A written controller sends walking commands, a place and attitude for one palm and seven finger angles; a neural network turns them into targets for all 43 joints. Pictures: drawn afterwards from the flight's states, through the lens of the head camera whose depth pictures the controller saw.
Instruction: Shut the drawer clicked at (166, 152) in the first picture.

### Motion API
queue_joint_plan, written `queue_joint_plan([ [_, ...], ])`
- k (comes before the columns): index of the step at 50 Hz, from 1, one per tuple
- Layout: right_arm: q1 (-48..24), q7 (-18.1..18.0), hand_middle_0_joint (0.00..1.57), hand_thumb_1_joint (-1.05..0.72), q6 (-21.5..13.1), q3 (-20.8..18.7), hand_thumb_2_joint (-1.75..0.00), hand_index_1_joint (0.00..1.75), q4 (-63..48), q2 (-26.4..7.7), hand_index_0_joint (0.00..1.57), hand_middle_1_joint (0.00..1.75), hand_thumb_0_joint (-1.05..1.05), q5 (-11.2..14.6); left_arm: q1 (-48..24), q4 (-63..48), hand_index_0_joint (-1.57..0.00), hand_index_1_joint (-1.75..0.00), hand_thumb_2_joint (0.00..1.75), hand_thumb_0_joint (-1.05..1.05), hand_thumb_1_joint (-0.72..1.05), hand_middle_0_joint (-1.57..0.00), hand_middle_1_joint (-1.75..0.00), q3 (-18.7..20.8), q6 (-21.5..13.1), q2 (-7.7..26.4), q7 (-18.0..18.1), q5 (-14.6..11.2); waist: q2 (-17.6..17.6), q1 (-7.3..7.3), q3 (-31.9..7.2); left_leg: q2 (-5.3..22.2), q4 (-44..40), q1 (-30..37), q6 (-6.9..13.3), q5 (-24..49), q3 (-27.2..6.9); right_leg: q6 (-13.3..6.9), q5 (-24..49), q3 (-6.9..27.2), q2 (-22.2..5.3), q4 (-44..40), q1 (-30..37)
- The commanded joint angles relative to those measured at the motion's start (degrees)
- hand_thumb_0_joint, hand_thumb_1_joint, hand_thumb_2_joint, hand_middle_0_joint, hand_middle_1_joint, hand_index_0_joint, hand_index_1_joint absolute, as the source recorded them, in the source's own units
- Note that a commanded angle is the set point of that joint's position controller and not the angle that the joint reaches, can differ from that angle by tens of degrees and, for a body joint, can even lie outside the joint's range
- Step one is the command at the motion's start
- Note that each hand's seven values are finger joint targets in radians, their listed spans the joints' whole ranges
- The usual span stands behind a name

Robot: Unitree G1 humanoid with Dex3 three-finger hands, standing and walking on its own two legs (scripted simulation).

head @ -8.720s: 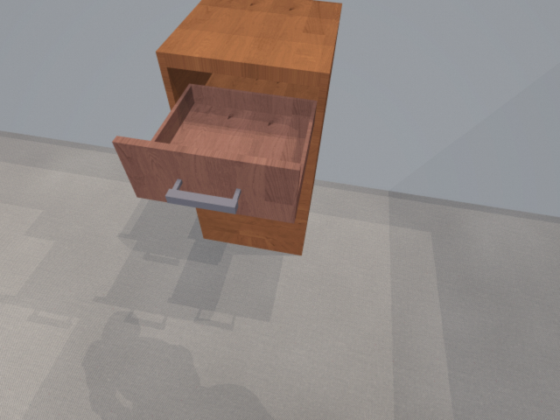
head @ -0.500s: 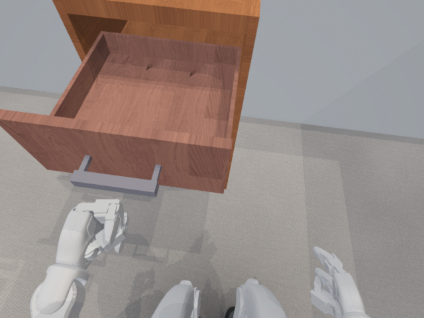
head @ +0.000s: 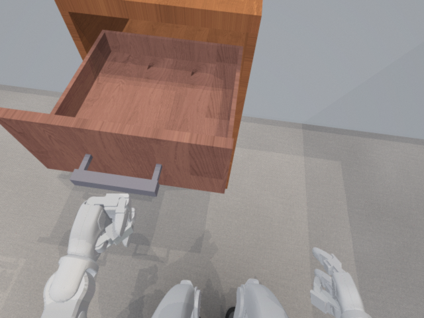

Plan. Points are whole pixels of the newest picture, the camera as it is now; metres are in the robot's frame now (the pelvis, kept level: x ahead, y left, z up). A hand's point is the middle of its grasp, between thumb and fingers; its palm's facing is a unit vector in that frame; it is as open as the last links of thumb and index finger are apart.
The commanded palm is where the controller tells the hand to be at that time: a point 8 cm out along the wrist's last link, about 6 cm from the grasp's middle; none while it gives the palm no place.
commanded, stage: push the drawer shut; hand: left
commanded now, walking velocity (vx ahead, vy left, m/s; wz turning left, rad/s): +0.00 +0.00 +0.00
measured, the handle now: (119, 173) +0.36 +0.19 +0.04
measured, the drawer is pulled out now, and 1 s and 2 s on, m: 0.30 0.21 0.10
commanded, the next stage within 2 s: none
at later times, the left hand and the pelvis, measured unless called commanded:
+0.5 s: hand (128, 207) +0.30 +0.17 +0.03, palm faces -0.10 -0.99 -0.06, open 2.7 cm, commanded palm +0.32 +0.22 +0.04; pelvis -0.01 -0.01 +0.00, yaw +1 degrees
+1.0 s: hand (139, 169) +0.38 +0.16 +0.03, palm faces -0.11 -0.99 -0.05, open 2.8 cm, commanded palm +0.38 +0.20 +0.04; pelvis -0.03 +0.01 +0.00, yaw +1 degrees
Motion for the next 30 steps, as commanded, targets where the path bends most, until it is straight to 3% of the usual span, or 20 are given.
queue_joint_plan([
  [1, 0.5, -1.1, 0.2, -0.9, -2.9, -3.5, -0.9, 0.3, -6.8, -8.1, 0.2, 0.3, 0.0, 0.2, -11.4, -12.6, -1.4, -1.6, 0.9, 0.0, 0.9, -1.4, -1.6, 4.9, -4.1, 7.6, -0.2, -1.5, 1.9, -1.3, -19.2, 3.0, -12.1, 12.1, -5.2, 20.3, -7.9, 1.4, 11.5, 6.4, -0.3, -8.1, 14.0],
  [4, 0.7, -1.1, 0.2, -0.9, -2.6, -3.2, -0.9, 0.3, -5.7, -8.1, 0.2, 0.3, 0.0, 0.1, -12.3, -7.9, -1.4, -1.6, 0.9, 0.0, 0.9, -1.4, -1.6, 6.8, -3.1, 8.7, -0.4, -1.8, 1.2, -1.31, -18.6, 2.7, -11.7, 10.0, -4.5, 20.9, -6.7, 1.5, 13.6, 6.8, -0.3, -8.6, 16.0],
  [6, 0.5, -1.0, 0.2, -0.9, -2.5, -3.2, -0.9, 0.3, -5.7, -8.0, 0.2, 0.3, 0.0, 0.3, -13.7, -6.7, -1.4, -1.6, 0.9, 0.0, 0.9, -1.4, -1.6, 6.0, -2.6, 7.4, -1.0, -2.2, 0.9, -1.81, -18.1, 2.8, -11.7, 9.7, -4.5, 21.2, -6.5, 1.7, 14.6, 6.8, -0.4, -8.7, 16.4],
  [9, 0.5, -1.4, 0.2, -0.9, -2.9, -3.2, -0.9, 0.3, -4.4, -8.3, 0.2, 0.3, 0.0, 0.3, -21.0, -5.9, -1.4, -1.6, 0.9, 0.0, 0.9, -1.4, -1.6, 4.7, -3.0, 7.0, -1.0, -2.2, 0.9, -3.64, -16.8, 3.0, -11.2, 9.6, -4.0, 18.9, -6.8, 1.8, 12.4, 6.9, -0.5, -9.2, 13.9],
  [10, 0.7, -1.4, 0.2, -0.9, -2.9, -3.3, -0.9, 0.3, -4.1, -8.4, 0.2, 0.3, 0.0, 0.3, -21.1, -5.2, -1.4, -1.6, 0.9, 0.0, 0.9, -1.4, -1.6, 5.5, -3.3, 7.5, -0.9, -2.3, 1.4, -3.08, -17.6, 3.0, -11.3, 9.9, -4.1, 18.3, -7.0, 1.8, 11.4, 6.9, -0.5, -9.2, 13.7],
  [14, 0.8, -2.0, 0.2, -0.9, -3.5, -3.1, -0.9, 0.3, -2.5, -8.7, 0.2, 0.3, 0.0, 0.3, -28.2, -2.7, -1.4, -1.6, 0.9, 0.0, 0.9, -1.4, -1.6, 6.0, -4.3, 8.9, -1.4, -2.6, -0.7, -4.44, -17.5, 2.8, -10.3, 7.4, -3.2, 15.4, -6.4, 2.0, 9.2, 8.1, -0.7, -10.4, 14.5],
  [16, 0.7, -2.2, 0.2, -0.9, -3.7, -3.1, -0.9, 0.3, -2.0, -8.8, 0.2, 0.3, 0.0, 0.5, -30.5, -1.6, -1.4, -1.6, 0.9, 0.0, 0.9, -1.4, -1.6, 7.1, -4.8, 10.2, -2.0, -2.8, 0.3, -3.9, -18.5, 2.7, -10.6, 7.5, -3.3, 14.3, -6.2, 1.9, 7.9, 8.6, -0.9, -10.7, 15.0],
  [18, 0.4, -2.2, 0.2, -0.9, -4.1, -2.9, -0.9, 0.3, -1.8, -8.6, 0.2, 0.3, 0.0, 0.6, -32.6, -1.9, -1.4, -1.6, 0.9, 0.0, 0.9, -1.4, -1.6, 5.0, -4.9, 8.5, -2.6, -3.0, 2.2, -4.1, -19.7, 2.7, -10.9, 9.2, -3.3, 14.4, -6.4, 1.9, 7.8, 8.5, -1.1, -10.9, 14.6],
  [19, 0.7, -2.3, 0.2, -0.9, -4.2, -2.9, -0.9, 0.3, -1.3, -8.9, 0.2, 0.3, 0.0, 0.6, -34.0, -0.6, -1.4, -1.6, 0.9, 0.0, 0.9, -1.4, -1.6, 5.0, -4.6, 9.0, -2.8, -3.0, 2.3, -4.63, -19.3, 2.8, -10.8, 9.0, -3.2, 14.2, -6.4, 1.9, 7.5, 8.5, -1.0, -10.9, 13.9],
  [20, 0.9, -2.4, 0.2, -0.9, -4.2, -2.9, -0.9, 0.3, -0.9, -9.0, 0.2, 0.3, 0.0, 0.7, -34.8, 0.1, -1.4, -1.6, 0.9, 0.0, 0.9, -1.4, -1.6, 6.6, -4.7, 10.4, -2.6, -3.0, 2.3, -4.18, -19.5, 2.9, -11.2, 9.6, -3.4, 14.1, -6.7, 1.8, 7.3, 8.4, -0.9, -11.0, 13.8],
  [21, 0.7, -2.4, 0.2, -0.9, -4.2, -2.8, -0.9, 0.3, -1.1, -9.0, 0.2, 0.3, 0.0, 0.7, -34.9, 0.5, -1.4, -1.6, 0.9, 0.0, 0.9, -1.4, -1.6, 5.6, -4.5, 9.3, -2.8, -3.1, 2.4, -4.1, -20.1, 2.8, -11.4, 9.7, -3.4, 13.5, -6.8, 1.9, 6.7, 8.4, -1.0, -11.0, 13.8],
  [24, 0.8, -2.8, 0.2, -0.9, -4.3, -2.6, -0.9, 0.3, -0.3, -9.2, 0.2, 0.3, 0.0, 0.9, -40.5, 3.3, -1.4, -1.6, 0.9, 0.0, 0.9, -1.4, -1.6, 5.4, -3.9, 10.0, -2.7, -3.2, 1.4, -5.35, -18.2, 2.8, -11.5, 8.2, -3.0, 10.3, -6.7, 2.0, 4.0, 8.8, -1.0, -11.9, 12.7],
  [26, 0.9, -2.8, 0.2, -0.9, -4.2, -2.5, -0.9, 0.3, -0.3, -9.3, 0.2, 0.3, 0.0, 1.0, -42.1, 4.9, -1.4, -1.6, 0.9, 0.0, 0.9, -1.4, -1.6, 6.6, -3.9, 11.2, -2.7, -3.2, 1.9, -4.73, -18.4, 2.7, -12.1, 8.0, -3.3, 9.0, -6.8, 1.9, 2.6, 9.0, -1.2, -12.1, 13.0],
  [30, 1.2, -2.9, 0.2, -0.9, -4.2, -2.2, -0.9, 0.3, 0.1, -9.5, 0.2, 0.3, 0.0, 1.0, -47.7, 7.8, -1.4, -1.6, 0.9, 0.0, 0.9, -1.4, -1.6, 5.8, -3.9, 10.6, -2.2, -3.0, 2.9, -5.16, -18.2, 2.6, -12.9, 8.8, -3.4, 6.8, -7.3, 1.9, 1.3, 8.5, -1.2, -11.8, 10.9],
])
